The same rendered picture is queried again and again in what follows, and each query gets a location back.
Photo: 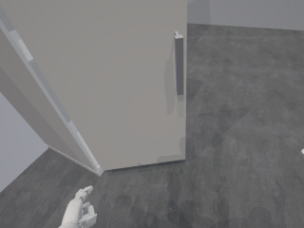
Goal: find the handle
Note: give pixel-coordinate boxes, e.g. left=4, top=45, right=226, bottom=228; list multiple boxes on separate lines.
left=174, top=31, right=184, bottom=96

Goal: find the robot left hand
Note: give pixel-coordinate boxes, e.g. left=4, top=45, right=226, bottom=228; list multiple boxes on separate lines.
left=61, top=185, right=97, bottom=228

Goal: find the fridge door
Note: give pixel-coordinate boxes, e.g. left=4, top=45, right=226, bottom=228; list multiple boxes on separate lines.
left=0, top=0, right=187, bottom=171

